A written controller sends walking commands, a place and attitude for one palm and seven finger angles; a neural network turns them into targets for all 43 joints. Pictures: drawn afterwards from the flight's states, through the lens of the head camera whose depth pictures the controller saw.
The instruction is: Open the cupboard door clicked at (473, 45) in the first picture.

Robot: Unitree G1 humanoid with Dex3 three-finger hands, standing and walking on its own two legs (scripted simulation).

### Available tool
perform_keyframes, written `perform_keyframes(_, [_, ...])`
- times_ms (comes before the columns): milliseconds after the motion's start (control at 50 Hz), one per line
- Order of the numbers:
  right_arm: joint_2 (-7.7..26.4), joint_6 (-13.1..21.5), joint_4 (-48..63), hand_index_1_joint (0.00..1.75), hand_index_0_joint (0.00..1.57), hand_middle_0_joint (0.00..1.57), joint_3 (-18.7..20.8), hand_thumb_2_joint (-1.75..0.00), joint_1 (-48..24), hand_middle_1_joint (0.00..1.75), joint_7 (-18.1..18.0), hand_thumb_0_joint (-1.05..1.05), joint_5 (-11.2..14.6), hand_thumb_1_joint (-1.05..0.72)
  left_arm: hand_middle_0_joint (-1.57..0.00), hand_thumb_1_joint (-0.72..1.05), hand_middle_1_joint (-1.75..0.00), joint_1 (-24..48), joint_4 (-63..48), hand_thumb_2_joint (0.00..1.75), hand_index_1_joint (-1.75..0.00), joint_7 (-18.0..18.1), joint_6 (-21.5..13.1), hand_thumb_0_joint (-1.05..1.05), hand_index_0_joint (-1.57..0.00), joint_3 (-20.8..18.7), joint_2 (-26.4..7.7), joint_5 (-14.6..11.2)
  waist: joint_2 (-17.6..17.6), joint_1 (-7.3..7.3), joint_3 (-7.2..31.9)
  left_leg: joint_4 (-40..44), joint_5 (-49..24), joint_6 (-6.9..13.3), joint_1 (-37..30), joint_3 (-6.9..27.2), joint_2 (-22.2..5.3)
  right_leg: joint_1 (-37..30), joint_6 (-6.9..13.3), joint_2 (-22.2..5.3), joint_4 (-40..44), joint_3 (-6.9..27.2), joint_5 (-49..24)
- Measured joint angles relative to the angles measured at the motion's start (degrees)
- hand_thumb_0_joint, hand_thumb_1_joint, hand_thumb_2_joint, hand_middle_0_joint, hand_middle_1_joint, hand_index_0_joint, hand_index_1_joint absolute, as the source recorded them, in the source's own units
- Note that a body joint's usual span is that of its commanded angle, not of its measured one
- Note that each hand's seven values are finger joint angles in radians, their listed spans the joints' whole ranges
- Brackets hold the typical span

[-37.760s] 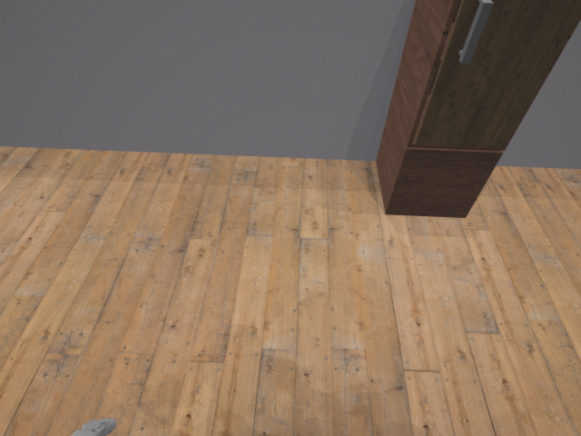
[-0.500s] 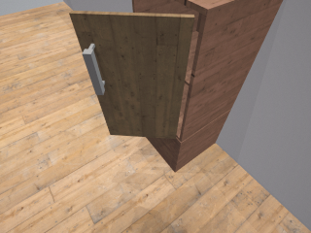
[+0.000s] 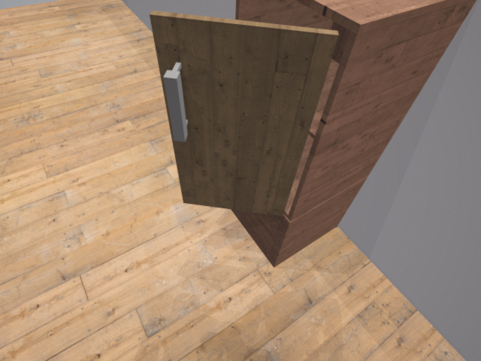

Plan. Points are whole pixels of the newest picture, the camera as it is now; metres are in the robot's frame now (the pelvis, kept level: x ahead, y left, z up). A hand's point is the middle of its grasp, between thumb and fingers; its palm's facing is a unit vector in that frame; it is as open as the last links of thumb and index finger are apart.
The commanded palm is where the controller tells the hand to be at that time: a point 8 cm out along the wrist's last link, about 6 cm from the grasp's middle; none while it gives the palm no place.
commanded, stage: come to a stop and stand still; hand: left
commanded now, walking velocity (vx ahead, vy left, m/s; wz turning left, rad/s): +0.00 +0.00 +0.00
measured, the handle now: (179, 103) +0.59 +0.19 +0.08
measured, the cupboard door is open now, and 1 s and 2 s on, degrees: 50 50 50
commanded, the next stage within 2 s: look again from close up in 0.12 s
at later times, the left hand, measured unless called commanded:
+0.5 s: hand out of the picture -0.01 +0.17 -0.18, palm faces +0.00 -0.98 -0.20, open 7.4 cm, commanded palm none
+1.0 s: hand out of the picture -0.06 +0.17 -0.18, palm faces +0.06 -0.99 -0.15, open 7.4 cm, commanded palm none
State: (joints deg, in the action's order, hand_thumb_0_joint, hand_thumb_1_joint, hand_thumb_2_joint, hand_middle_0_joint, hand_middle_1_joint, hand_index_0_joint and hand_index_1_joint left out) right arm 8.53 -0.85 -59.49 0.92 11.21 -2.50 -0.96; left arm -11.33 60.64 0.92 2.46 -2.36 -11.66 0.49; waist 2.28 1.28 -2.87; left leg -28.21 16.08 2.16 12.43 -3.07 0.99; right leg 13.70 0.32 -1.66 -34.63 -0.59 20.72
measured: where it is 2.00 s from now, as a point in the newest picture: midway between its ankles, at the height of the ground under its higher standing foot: outside the picture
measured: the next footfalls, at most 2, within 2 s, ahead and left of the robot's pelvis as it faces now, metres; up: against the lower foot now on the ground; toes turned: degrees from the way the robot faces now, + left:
none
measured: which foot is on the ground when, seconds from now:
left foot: down 0.00-1.00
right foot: down 0.00-1.00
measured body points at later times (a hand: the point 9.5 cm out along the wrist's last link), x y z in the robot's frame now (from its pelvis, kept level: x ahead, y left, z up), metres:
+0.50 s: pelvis -0.03 -0.01 +0.00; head -0.03 +0.00 +0.45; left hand -0.01 +0.22 -0.16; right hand -0.01 -0.24 -0.16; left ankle -0.01 +0.10 -0.74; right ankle -0.03 -0.13 -0.74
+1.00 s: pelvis -0.03 +0.00 +0.00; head -0.04 +0.02 +0.45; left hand -0.06 +0.22 -0.17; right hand -0.03 -0.23 -0.15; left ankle -0.01 +0.10 -0.74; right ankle -0.03 -0.13 -0.74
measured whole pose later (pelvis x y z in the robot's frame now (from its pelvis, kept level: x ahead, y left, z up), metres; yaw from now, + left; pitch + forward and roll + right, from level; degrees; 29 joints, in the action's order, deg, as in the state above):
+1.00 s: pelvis -0.03 +0.00 +0.00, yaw +1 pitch -1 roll -1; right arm 9.2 -0.2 -61.9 0.0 18.8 -0.3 -1.1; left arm -21.6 60.7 0.7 0.1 -0.5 -9.8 1.3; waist 1.7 0.7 0.6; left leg -32.9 16.8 1.7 15.8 -2.1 0.0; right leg 12.4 0.1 -0.5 -30.2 -1.0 17.0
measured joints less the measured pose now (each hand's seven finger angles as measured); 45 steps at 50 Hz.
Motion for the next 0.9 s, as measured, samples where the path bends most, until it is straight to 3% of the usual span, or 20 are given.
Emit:
perform_keyframes(20, [-0.08,0.09,-0.2,0.3,0.21,0.2,-0.05,-0.9,0.04,0.3,0.09,0.01,0.24,-0.92,-0.2,0.91,-0.3,-0.63,0.19,0.9,-0.3,0.02,-0.42,0.01,-0.2,0.15,-0.22,0.0,0.43,0.17,0.33,-0.14,0.04,-0.11,0.19,-0.41,0.51,-1.65,0.14,-0.35,3.64,0.76,-3.64])
perform_keyframes(100, [0.71,0.19,-1.33,0.3,0.21,0.2,0.2,-0.9,-0.59,0.3,0.45,0.01,0.7,-0.93,-0.2,0.91,-0.3,-2.11,2.35,0.9,-0.3,0.19,-1.23,0.01,-0.2,1.05,0.81,0.05,-1.74,-0.3,0.55,1.13,-0.64,-0.45,-0.64,-0.59,-0.22,-3.6,-1.22,0.37,7.41,1.09,-3.5])
perform_keyframes(220, [1.15,0.62,-3.26,0.3,0.21,0.2,-0.25,-0.9,1.04,0.3,0.78,0.0,0.67,-0.92,-0.2,0.91,-0.3,-3.63,3.89,0.9,-0.3,0.33,-1.86,0.01,-0.2,1.91,1.72,-0.03,-2.1,-0.81,1.52,3.94,-2.23,-0.83,-2.28,-0.55,-0.63,-5.17,-0.93,0.84,10.18,1.05,-5.13])
perform_keyframes(300, [1.81,0.96,-1.18,0.3,0.2,0.2,-0.82,-0.9,2.26,0.3,1.44,0.01,0.61,-0.92,-0.2,0.91,-0.3,-4.46,2.29,0.9,-0.3,1.7,-3.87,0.01,-0.2,2.92,2.54,0.49,-2.73,-1.45,0.56,-0.04,-0.93,-1.01,0.39,-0.25,-1.52,-3.43,-0.81,1.62,8.19,0.74,-4.96])
perform_keyframes(380, [1.65,1.4,0.07,0.3,0.2,0.2,-0.99,-0.9,3.79,0.3,1.18,0.01,0.49,-0.91,-0.2,0.91,-0.3,-4.62,1.05,0.9,-0.3,1.53,-3.56,0.01,-0.2,3.26,2.55,0.35,-2.5,-1.91,0.54,-2.09,-0.4,-0.87,0.9,0.09,-1.24,-2.77,-0.71,1.31,5.38,0.39,-3.72])
perform_keyframes(900, [0.6,0.9,-2.35,0.3,0.2,0.2,-1.29,-0.9,5.96,0.3,1.96,0.01,0.12,-0.91,-0.2,0.91,-0.3,-8.1,-0.11,0.9,-0.3,0.22,-2.51,0.01,-0.2,2.67,1.27,0.7,-0.77,-1.01,2.89,-1.33,-2.45,-0.81,2.43,0.77,-1.15,-1.48,-0.24,1.3,6.13,-0.28,-5.6])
